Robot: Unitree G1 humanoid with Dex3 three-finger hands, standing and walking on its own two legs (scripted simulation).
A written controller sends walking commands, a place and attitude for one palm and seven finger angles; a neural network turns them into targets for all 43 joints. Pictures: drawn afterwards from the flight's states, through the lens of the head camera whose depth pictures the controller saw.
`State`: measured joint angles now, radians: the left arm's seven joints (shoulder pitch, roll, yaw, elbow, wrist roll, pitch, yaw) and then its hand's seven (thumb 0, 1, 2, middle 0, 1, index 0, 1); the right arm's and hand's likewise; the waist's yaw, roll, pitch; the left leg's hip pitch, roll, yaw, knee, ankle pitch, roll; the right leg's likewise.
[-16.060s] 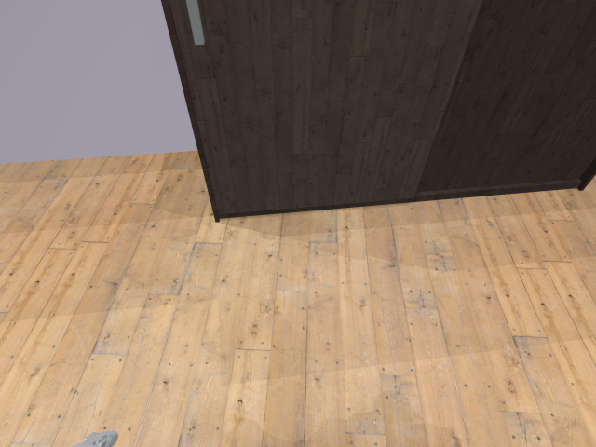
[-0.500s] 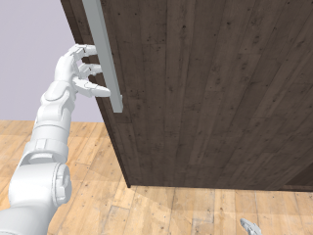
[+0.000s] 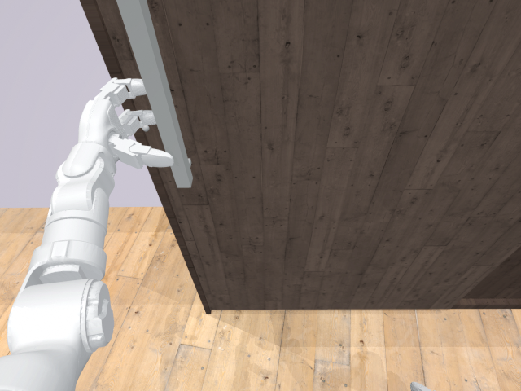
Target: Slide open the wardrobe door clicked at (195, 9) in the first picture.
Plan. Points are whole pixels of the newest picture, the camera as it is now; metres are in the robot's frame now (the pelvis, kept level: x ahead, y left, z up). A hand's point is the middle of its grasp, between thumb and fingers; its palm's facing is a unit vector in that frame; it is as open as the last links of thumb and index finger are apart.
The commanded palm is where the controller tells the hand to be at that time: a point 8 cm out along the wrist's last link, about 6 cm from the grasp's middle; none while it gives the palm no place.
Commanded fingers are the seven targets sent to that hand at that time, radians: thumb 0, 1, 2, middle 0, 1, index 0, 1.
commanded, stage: slide the fingers in behind the handle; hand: left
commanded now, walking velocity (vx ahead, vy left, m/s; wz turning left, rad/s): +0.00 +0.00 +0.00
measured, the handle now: (166, 99) +0.50 +0.15 +0.21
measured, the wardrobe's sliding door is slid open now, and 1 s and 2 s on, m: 0.00 0.00 0.00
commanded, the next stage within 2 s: grip the handle and tug to test in 1.34 s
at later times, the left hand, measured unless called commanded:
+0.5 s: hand (159, 128) +0.44 +0.15 +0.20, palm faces +0.01 -1.00 +0.01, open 14.0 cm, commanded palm +0.41 +0.20 +0.20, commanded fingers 0.00 -0.50 0.30 -0.30 -1.20 -0.30 -1.20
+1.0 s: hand (164, 129) +0.43 +0.14 +0.20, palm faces +0.01 -1.00 +0.01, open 14.3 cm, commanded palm +0.40 +0.19 +0.20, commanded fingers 0.00 -0.50 0.30 -0.30 -1.20 -0.30 -1.20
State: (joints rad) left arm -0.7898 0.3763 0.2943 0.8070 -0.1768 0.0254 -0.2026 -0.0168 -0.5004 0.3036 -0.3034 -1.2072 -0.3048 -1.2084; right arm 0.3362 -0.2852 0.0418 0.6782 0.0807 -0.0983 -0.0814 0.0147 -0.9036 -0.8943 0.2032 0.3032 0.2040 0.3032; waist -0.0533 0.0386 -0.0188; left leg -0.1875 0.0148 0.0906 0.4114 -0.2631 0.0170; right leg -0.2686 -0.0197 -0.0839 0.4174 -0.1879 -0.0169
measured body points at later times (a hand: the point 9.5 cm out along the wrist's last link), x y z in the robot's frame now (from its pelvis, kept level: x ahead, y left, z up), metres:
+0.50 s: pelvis +0.00 +0.00 +0.00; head +0.01 -0.02 +0.45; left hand +0.43 +0.20 +0.20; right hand +0.14 -0.24 -0.10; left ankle -0.03 +0.10 -0.74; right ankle +0.02 -0.11 -0.74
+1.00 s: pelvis +0.00 +0.00 +0.00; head +0.00 -0.01 +0.45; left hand +0.43 +0.20 +0.20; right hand +0.12 -0.25 -0.11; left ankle -0.03 +0.10 -0.74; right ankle +0.02 -0.11 -0.74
